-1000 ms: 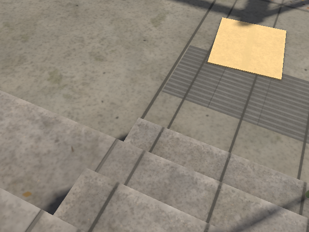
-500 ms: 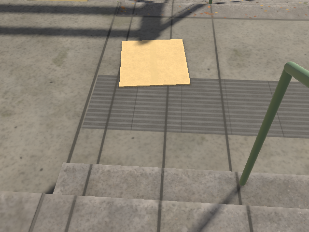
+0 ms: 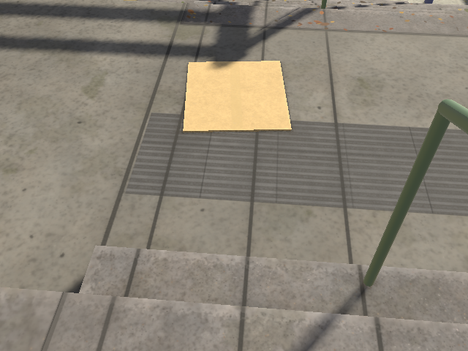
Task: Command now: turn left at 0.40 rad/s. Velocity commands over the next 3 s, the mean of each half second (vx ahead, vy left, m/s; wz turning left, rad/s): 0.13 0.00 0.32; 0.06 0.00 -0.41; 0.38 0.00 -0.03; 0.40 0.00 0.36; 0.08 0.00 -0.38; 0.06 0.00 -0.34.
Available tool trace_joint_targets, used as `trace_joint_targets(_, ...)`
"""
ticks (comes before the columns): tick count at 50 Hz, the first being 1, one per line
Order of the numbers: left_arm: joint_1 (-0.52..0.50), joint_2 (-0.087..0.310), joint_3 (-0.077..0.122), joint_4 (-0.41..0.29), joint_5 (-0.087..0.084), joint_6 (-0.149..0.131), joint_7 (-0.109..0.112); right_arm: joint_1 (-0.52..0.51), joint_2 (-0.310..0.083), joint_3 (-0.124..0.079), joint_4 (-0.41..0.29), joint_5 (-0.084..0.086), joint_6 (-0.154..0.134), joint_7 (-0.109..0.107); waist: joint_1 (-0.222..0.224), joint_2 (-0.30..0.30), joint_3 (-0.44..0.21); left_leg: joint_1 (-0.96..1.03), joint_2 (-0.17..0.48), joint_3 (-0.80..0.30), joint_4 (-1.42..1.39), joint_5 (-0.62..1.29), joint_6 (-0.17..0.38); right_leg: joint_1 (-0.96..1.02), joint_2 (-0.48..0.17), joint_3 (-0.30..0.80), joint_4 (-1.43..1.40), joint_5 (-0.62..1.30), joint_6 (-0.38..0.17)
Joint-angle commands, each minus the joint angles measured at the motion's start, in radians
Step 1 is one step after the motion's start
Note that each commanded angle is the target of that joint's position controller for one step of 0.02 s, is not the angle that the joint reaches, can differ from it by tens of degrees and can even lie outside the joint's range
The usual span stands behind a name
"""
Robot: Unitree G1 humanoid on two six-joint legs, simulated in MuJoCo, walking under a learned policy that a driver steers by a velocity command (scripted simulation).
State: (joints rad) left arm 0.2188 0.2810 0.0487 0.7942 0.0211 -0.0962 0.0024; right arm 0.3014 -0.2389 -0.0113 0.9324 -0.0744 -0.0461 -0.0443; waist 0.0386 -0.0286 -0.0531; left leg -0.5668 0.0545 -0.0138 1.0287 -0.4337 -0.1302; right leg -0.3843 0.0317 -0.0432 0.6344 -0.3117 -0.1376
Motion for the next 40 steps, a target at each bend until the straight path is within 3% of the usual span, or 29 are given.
trace_joint_targets(1,0.003,0.146,0.047,-0.078,0.039,-0.006,0.017,-0.032,0.033,0.035,-0.083,-0.022,-0.024,0.024,0.034,-0.009,0.014,-0.04,0.024,0.07,-0.044,0.08,0.031,0.064,-0.284,0.238,-0.298,0.246,-0.203)
trace_joint_targets(3,-0.04,0.162,0.069,-0.103,0.055,-0.017,0.018,-0.005,-0.006,0.02,-0.091,-0.007,-0.026,0.049,0.013,-0.028,0.006,0.08,0.023,0.091,-0.06,0.125,0.045,-0.024,-0.276,0.168,-0.328,0.03,-0.157)
trace_joint_targets(4,-0.035,0.143,0.067,-0.1,0.047,-0.027,0.012,0.009,-0.044,0.004,-0.101,-0.001,-0.027,0.053,0.009,-0.062,0.019,0.122,0.031,0.081,-0.048,0.107,0.063,-0.062,-0.287,0.181,-0.343,-0.143,-0.13)
trace_joint_targets(7,0.012,0.159,0.074,-0.074,0.012,-0.046,0.021,-0.05,-0.054,-0.004,-0.15,-0.004,-0.023,0.082,0.043,-0.078,0.056,0.085,0.009,0.106,-0.249,0.126,0.127,0.055,-0.355,0.232,-0.336,-0.412,-0.093)
trace_joint_targets(9,-0.027,0.176,0.077,-0.067,0.011,-0.035,0.017,0.024,-0.079,-0.031,-0.131,0.016,-0.046,0.092,-0.019,-0.027,0.054,0.312,-0.04,0.145,-0.42,0.213,0.179,-0.026,-0.345,0.185,-0.23,-0.491,-0.071)
trace_joint_targets(10,-0.045,0.13,0.062,-0.066,0.052,-0.032,0.007,0.1,-0.105,-0.059,-0.105,0.002,-0.072,0.083,-0.061,0.038,0.035,0.502,-0.062,0.113,-0.456,0.219,0.195,-0.15,-0.274,0.08,-0.029,-0.471,-0.039)
trace_joint_targets(11,-0.113,0.03,0.039,-0.094,0.088,-0.037,-0.007,0.256,-0.18,-0.091,-0.077,-0.036,-0.101,0.061,-0.137,0.165,0.017,0.679,0.033,-0.101,-0.524,0.249,0.228,-0.361,-0.147,-0.022,0.373,-0.308,0.021)
trace_joint_targets(12,0.016,-0.08,0.002,-0.154,0.077,-0.05,-0.023,0.271,-0.328,-0.111,-0.136,-0.016,-0.127,0.057,-0.032,0.229,-0.124,0.814,0.287,-0.533,-0.551,0.843,0.438,-0.505,-0.004,0.106,0.53,-0.36,0.085)
trace_joint_targets(13,-0.109,0.026,0.023,-0.211,-0.008,-0.051,-0.023,0.241,-0.273,-0.118,-0.147,-0.034,-0.12,0.095,-0.119,0.133,0.009,0.727,0.344,-0.664,-0.667,0.552,0.449,-0.692,0.021,0.215,0.538,-0.339,0.118)
trace_joint_targets(14,-0.136,0.073,0.041,-0.178,-0.006,-0.048,0.001,0.142,-0.22,-0.113,-0.16,0.019,-0.102,0.115,-0.088,0.158,0.082,0.622,0.29,-0.566,-0.657,0.414,0.411,-0.74,-0.038,0.188,0.636,-0.24,0.132)
trace_joint_targets(15,-0.053,0.118,0.054,-0.124,0.011,-0.034,0.014,0.075,-0.177,-0.103,-0.174,0.058,-0.083,0.132,-0.041,0.107,0.059,0.502,0.249,-0.443,-0.646,0.385,0.386,-0.685,-0.078,0.14,0.699,-0.157,0.142)
trace_joint_targets(16,0.048,0.127,0.06,-0.063,0.024,-0.019,0.008,0.015,-0.141,-0.092,-0.188,0.072,-0.072,0.137,0.011,0.093,0.053,0.336,0.217,-0.336,-0.647,0.476,0.371,-0.562,-0.119,0.125,0.674,-0.063,0.152)
trace_joint_targets(18,0.168,0.018,0.028,0.024,0.059,0.01,-0.045,0.019,-0.071,-0.074,-0.157,0.036,-0.064,0.132,0.037,0.069,0.05,0.113,0.126,-0.208,-0.659,0.488,0.329,-0.379,-0.123,0.096,0.678,0.152,0.159)
trace_joint_targets(19,0.222,-0.017,0.014,0.059,0.067,0.018,-0.075,0.004,-0.076,-0.075,-0.146,0.013,-0.067,0.119,0.046,0.07,0.036,0.087,0.105,-0.177,-0.643,0.474,0.327,-0.356,-0.126,0.107,0.704,0.255,0.15)
trace_joint_targets(20,0.217,0.007,0.022,0.07,0.057,0.021,-0.093,-0.004,-0.085,-0.074,-0.142,0.011,-0.071,0.109,0.036,0.061,0.024,0.093,0.099,-0.149,-0.633,0.487,0.325,-0.357,-0.127,0.106,0.677,0.296,0.151)
trace_joint_targets(21,0.12,0.013,0.027,0.028,-0.014,0.078,-0.032,0.022,-0.076,-0.063,-0.134,0.105,-0.02,0.066,0.045,-0.059,-0.055,0.229,0.173,-0.155,-0.591,0.907,0.324,-0.236,-0.11,0.082,0.589,0.254,0.147)
trace_joint_targets(22,0.124,-0.015,0.01,0.033,-0.017,0.103,-0.014,0.048,-0.082,-0.058,-0.128,0.108,0.002,0.048,0.034,-0.018,-0.067,0.274,0.169,-0.11,-0.561,1.061,0.313,-0.213,-0.103,0.094,0.533,0.234,0.139)
trace_joint_targets(23,0.24,0.009,0.02,0.086,0.044,0.045,-0.077,-0.013,-0.066,-0.038,-0.118,0.013,-0.062,0.098,0.069,0.195,0.018,0.188,0.117,-0.048,-0.535,0.848,0.271,-0.257,-0.154,0.124,0.566,0.308,0.183)
trace_joint_targets(24,0.279,0.053,0.043,0.122,0.05,0.029,-0.091,-0.1,-0.052,-0.029,-0.137,0.003,-0.081,0.119,0.082,0.154,0.008,0.12,0.097,-0.015,-0.511,0.8,0.24,-0.162,-0.145,0.102,0.572,0.311,0.213)
trace_joint_targets(26,0.304,0.057,0.06,0.139,0.044,0.008,-0.117,-0.159,-0.126,-0.032,-0.155,0.009,-0.08,0.139,0.087,0.12,0.008,-0.008,0.11,-0.001,-0.464,0.84,0.206,0.019,-0.101,0.044,0.613,0.229,0.249)
trace_joint_targets(28,0.3,0.021,0.058,0.146,0.017,-0.007,-0.092,-0.191,-0.176,-0.04,-0.176,0.026,-0.069,0.144,0.069,0.129,-0.02,0.106,0.157,-0.028,-0.395,0.995,0.23,0.029,-0.086,0.035,0.567,0.1,0.267)
trace_joint_targets(29,0.094,0.036,0.055,0.049,-0.009,-0.005,-0.056,-0.071,-0.224,-0.067,-0.169,0.066,-0.067,0.127,-0.044,0.119,-0.005,0.402,0.222,-0.121,-0.436,1.14,0.294,-0.231,-0.088,0.046,0.362,-0.059,0.262)
trace_joint_targets(30,-0.03,0.032,0.043,-0.021,0.0,0.004,-0.016,0.065,-0.292,-0.107,-0.129,0.077,-0.06,0.091,-0.124,0.132,-0.033,0.65,0.301,-0.219,-0.418,1.247,0.392,-0.388,-0.106,0.055,0.34,-0.168,0.267)
trace_joint_targets(31,-0.076,-0.005,0.018,-0.049,0.01,0.013,0.014,0.221,-0.287,-0.124,-0.088,0.082,-0.047,0.051,-0.191,0.122,-0.042,0.802,0.374,-0.318,-0.42,1.22,0.478,-0.523,-0.121,0.08,0.351,-0.249,0.27)
trace_joint_targets(32,-0.096,-0.042,-0.003,-0.059,0.014,0.022,0.027,0.311,-0.259,-0.123,-0.075,0.064,-0.034,0.018,-0.234,0.118,-0.02,0.864,0.442,-0.409,-0.454,1.179,0.543,-0.652,-0.129,0.118,0.367,-0.276,0.278)
trace_joint_targets(33,-0.066,-0.061,-0.015,-0.052,0.023,0.027,0.038,0.32,-0.219,-0.111,-0.087,0.041,-0.026,-0.003,-0.233,0.101,-0.019,0.857,0.476,-0.468,-0.489,1.144,0.579,-0.708,-0.134,0.155,0.413,-0.286,0.288)
trace_joint_targets(36,0.091,-0.025,-0.011,0.013,0.066,0.02,0.05,0.067,-0.159,-0.104,-0.179,0.05,-0.03,0.005,-0.097,0.072,-0.059,0.523,0.348,-0.226,-0.577,0.903,0.505,-0.413,-0.128,0.047,0.461,-0.206,0.284)
trace_joint_targets(38,0.15,-0.062,-0.021,0.034,0.079,0.022,0.018,-0.084,-0.173,-0.116,-0.228,0.018,-0.054,0.004,-0.038,0.059,-0.035,0.246,0.234,-0.012,-0.61,0.716,0.422,-0.132,-0.108,-0.041,0.413,-0.117,0.247)
trace_joint_targets(40,0.111,-0.08,-0.023,0.019,0.058,0.028,-0.02,-0.13,-0.21,-0.143,-0.238,-0.001,-0.066,-0.015,-0.044,0.045,-0.013,0.198,0.221,0.051,-0.61,0.565,0.374,-0.041,-0.102,-0.052,0.321,-0.071,0.211)
